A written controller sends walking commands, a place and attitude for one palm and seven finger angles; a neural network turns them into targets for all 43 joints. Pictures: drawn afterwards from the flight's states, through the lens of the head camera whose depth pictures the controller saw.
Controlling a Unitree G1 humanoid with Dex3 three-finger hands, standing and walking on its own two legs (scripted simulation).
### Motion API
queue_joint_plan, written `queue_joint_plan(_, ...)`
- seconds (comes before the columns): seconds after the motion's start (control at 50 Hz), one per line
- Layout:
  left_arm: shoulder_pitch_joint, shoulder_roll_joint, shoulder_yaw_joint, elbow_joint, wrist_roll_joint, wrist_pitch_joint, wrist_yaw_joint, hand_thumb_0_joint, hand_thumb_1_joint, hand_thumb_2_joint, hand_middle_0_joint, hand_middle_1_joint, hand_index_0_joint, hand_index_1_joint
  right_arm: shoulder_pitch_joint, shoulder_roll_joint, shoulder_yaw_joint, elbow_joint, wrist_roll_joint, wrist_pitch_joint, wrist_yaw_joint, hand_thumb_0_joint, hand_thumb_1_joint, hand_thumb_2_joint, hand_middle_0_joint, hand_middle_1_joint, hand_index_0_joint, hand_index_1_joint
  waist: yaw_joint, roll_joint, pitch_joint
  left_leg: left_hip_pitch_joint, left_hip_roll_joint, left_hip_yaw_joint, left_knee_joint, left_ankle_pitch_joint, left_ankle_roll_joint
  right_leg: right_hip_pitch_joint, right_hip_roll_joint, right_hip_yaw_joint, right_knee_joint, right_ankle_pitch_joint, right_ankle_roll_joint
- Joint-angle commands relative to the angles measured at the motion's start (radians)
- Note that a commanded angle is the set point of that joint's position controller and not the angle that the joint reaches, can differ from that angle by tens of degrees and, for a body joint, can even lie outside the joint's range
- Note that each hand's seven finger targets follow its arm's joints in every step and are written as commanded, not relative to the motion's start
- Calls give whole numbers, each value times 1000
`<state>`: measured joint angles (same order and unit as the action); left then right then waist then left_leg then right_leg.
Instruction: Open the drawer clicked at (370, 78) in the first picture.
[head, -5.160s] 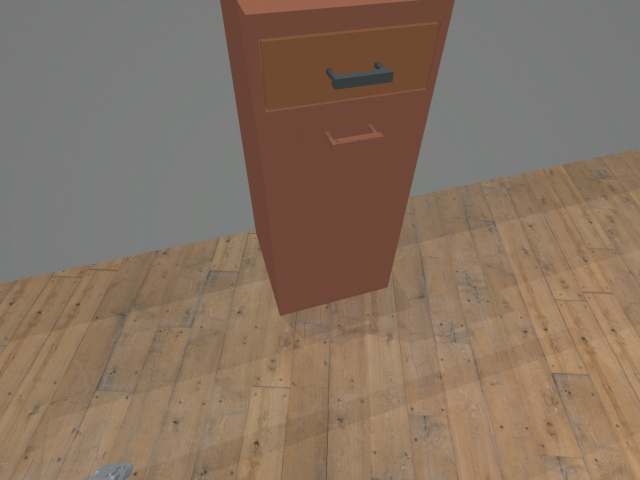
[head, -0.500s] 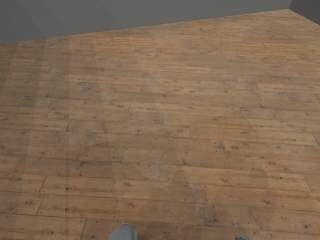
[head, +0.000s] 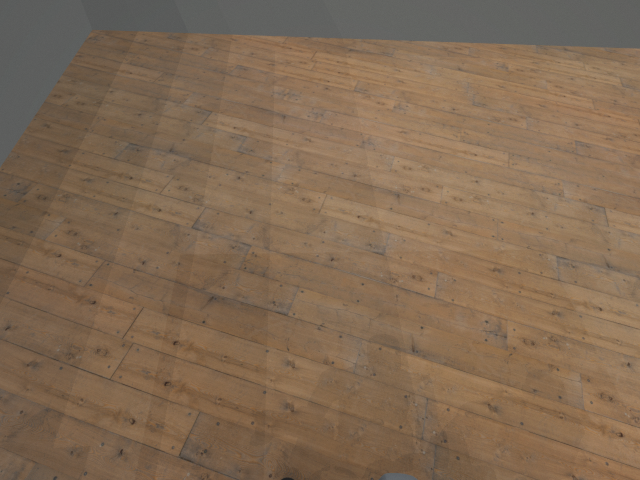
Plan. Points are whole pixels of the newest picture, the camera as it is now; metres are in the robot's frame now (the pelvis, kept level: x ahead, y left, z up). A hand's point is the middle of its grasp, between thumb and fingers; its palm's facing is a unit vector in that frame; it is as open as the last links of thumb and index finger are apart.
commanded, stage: turn to face it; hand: left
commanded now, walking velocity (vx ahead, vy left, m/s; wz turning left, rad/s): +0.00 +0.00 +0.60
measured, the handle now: out of the picture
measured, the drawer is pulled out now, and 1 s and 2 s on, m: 0.00 0.00 0.00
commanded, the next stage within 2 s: none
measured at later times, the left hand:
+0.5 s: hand out of the picture -0.01 +0.13 -0.14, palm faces +0.35 -0.89 -0.30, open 7.3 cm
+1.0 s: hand out of the picture -0.05 +0.21 -0.16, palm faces +0.63 -0.74 -0.25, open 7.3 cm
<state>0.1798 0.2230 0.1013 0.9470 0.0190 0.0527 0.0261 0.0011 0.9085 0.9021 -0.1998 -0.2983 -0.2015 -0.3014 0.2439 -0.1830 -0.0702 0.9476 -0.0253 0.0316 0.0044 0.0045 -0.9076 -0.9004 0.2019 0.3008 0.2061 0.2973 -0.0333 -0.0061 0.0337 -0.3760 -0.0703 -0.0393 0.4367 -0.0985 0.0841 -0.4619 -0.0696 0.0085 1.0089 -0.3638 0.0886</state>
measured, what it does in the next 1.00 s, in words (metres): steps on the spot, turning left: right foot, then left foot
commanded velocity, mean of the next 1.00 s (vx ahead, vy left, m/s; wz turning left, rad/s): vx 0.00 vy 0.00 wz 0.60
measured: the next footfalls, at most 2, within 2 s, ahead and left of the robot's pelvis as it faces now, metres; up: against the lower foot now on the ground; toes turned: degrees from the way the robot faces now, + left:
right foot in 0.20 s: +0.01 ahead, -0.15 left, +0.00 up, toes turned +7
left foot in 0.72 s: -0.03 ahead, +0.07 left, +0.00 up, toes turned +35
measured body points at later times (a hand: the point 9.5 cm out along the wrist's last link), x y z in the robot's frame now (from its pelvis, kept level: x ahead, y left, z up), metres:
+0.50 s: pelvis +0.00 -0.07 +0.00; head +0.05 -0.10 +0.45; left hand -0.03 +0.18 -0.12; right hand +0.14 -0.31 -0.16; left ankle -0.07 +0.10 -0.65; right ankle -0.03 -0.16 -0.74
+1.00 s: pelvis +0.00 -0.03 +0.00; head +0.02 +0.01 +0.45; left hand -0.08 +0.24 -0.14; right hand +0.24 -0.17 -0.13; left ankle -0.07 +0.05 -0.74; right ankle +0.10 -0.16 -0.67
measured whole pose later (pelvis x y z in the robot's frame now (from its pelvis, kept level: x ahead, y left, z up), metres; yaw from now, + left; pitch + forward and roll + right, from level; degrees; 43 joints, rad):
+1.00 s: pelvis +0.00 -0.03 +0.00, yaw +37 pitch +0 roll -1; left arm 0.16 0.26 0.07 0.87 0.01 0.06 0.01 0.00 0.91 0.90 -0.20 -0.30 -0.20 -0.30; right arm 0.15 -0.22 -0.05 0.90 -0.02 0.03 0.01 0.01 -0.90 -0.90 0.20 0.30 0.21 0.30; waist 0.00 -0.03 0.09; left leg -0.22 -0.03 -0.03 0.50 -0.28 0.04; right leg -0.50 -0.12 -0.01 1.04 -0.39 0.12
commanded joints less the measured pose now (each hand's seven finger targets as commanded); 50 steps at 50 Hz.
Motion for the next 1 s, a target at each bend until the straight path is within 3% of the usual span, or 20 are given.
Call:
queue_joint_plan(0.0,-13,63,4,-98,-2,-23,0,0,900,900,-200,-300,-200,-300,45,-207,-58,-61,-1,-14,-15,0,-900,-900,200,300,200,300,-13,161,-108,176,265,-408,-179,-165,86,-27,31,9,-105,-75,-12)
queue_joint_plan(0.08,44,66,0,-101,-12,-22,4,0,900,900,-200,-300,-200,-300,17,-222,-65,-78,-4,-2,-13,0,-900,-900,200,300,200,300,10,167,-132,134,238,-447,-167,-96,74,115,74,5,-274,-97,-36)
queue_joint_plan(0.14,173,98,8,-76,-17,-27,9,0,900,900,-200,-300,-200,-300,-50,-207,-71,-104,2,8,-5,0,-900,-900,200,300,200,300,70,145,-141,-18,144,-368,-126,-162,-39,386,78,-31,-621,46,-67)
queue_joint_plan(0.16,198,163,21,-75,-6,-33,16,0,900,900,-200,-300,-200,-300,-43,-154,-68,-110,12,15,0,0,-900,-900,200,300,200,300,80,-24,-131,-188,57,-255,51,-299,-105,508,-83,112,-762,-29,-128)
queue_joint_plan(0.18,134,253,28,-108,13,-35,21,0,900,900,-200,-300,-200,-300,-22,-98,-62,-130,13,13,-6,0,-900,-900,200,300,200,300,73,-314,-73,-348,-74,-35,395,-412,-159,453,-387,437,-872,-178,-240)
queue_joint_plan(0.2,5,224,8,-149,2,-33,27,0,900,900,-200,-300,-200,-300,-47,-172,-72,-129,-6,10,-1,0,-900,-900,200,300,200,300,37,-192,6,-298,12,-66,582,-412,-129,220,-428,364,-867,-108,-251)
queue_joint_plan(0.22,-83,174,3,-172,0,-44,28,0,900,900,-200,-300,-200,-300,-9,-167,-71,-118,-6,17,6,0,-900,-900,200,300,200,300,-16,-152,7,-245,33,-77,662,-338,-124,161,-366,276,-855,-32,-233)
queue_joint_plan(0.24,-112,151,-3,-173,-3,-51,22,0,900,900,-200,-300,-200,-300,-8,-147,-68,-91,-6,26,12,0,-900,-900,200,300,200,300,-28,-142,56,-234,50,-43,727,-298,-134,139,-295,194,-818,86,-206)
queue_joint_plan(0.3,-14,108,-22,-137,-3,-73,14,0,900,900,-200,-300,-200,-300,-1,-126,-52,-80,0,22,22,0,-900,-900,200,300,200,300,-8,-136,48,-285,70,15,773,-227,-163,306,-219,1,-678,525,-179)
queue_joint_plan(0.36,104,128,-19,-103,-2,-74,15,0,900,900,-200,-300,-200,-300,-69,-120,-41,-97,1,27,21,0,-900,-900,200,300,200,300,39,-160,8,-294,85,49,720,-245,-181,436,-229,-42,-621,755,-163)
queue_joint_plan(0.42,165,137,-18,-86,3,-69,12,0,900,900,-200,-300,-200,-300,-133,-121,-34,-112,2,33,21,0,-900,-900,200,300,200,300,67,-207,10,-278,94,69,676,-272,-181,466,-239,-61,-605,810,-165)
queue_joint_plan(0.6,175,186,0,-84,12,-51,10,0,900,900,-200,-300,-200,-300,-221,-116,-4,-136,9,13,24,0,-900,-900,200,300,200,300,92,-235,-50,-70,91,170,302,-309,-133,484,-292,-141,-520,827,-184)
queue_joint_plan(0.64,154,207,6,-84,6,-53,6,0,900,900,-200,-300,-200,-300,-149,-137,-11,-128,8,3,18,0,-900,-900,200,300,200,300,54,-216,-110,57,58,203,134,-226,-112,487,-286,-195,-401,896,-155)
queue_joint_plan(0.66,148,208,7,-84,-2,-53,2,0,900,900,-200,-300,-200,-300,-80,-169,-19,-112,3,-5,16,0,-900,-900,200,300,200,300,12,-166,-151,205,62,186,16,-87,-94,417,-272,-217,-260,853,-120)
queue_joint_plan(0.68,131,183,5,-108,-12,-56,-6,0,900,900,-200,-300,-200,-300,10,-260,-44,-94,-2,-15,11,0,-900,-900,200,300,200,300,-44,9,-226,465,217,8,-20,215,-20,173,-207,-235,-42,551,-63)
queue_joint_plan(0.7,91,110,-18,-155,-17,-57,-14,0,900,900,-200,-300,-200,-300,79,-364,-70,-82,10,-19,2,0,-900,-900,200,300,200,300,-75,304,-260,611,492,-344,13,786,135,-130,-62,-181,178,-282,2)
queue_joint_plan(0.72,24,141,-18,-179,-8,-38,-2,0,900,900,-200,-300,-200,-300,116,-359,-63,-60,23,-8,1,0,-900,-900,200,300,200,300,-80,184,-240,564,512,-265,26,822,178,-138,-77,-71,231,-288,-9)
queue_joint_plan(0.78,4,132,-7,-144,-4,-26,-4,0,900,900,-200,-300,-200,-300,-64,-264,-40,-101,10,-16,-19,0,-900,-900,200,300,200,300,-10,186,-73,337,363,-156,-18,611,104,-134,-89,-25,220,-139,12)
queue_joint_plan(0.84,57,121,-7,-121,-4,-19,-15,0,900,900,-200,-300,-200,-300,-127,-249,-29,-121,9,-24,-15,0,-900,-900,200,300,200,300,35,156,-52,230,290,-104,-53,459,67,-57,-60,-34,150,-48,19)
queue_joint_plan(0.98,-49,106,-13,-172,-6,-20,-10,0,900,900,-200,-300,-200,-300,-60,-257,-45,-110,3,-19,-9,0,-900,-900,200,300,200,300,4,171,-41,216,281,-223,-63,327,88,-37,-18,-25,-52,-47,26)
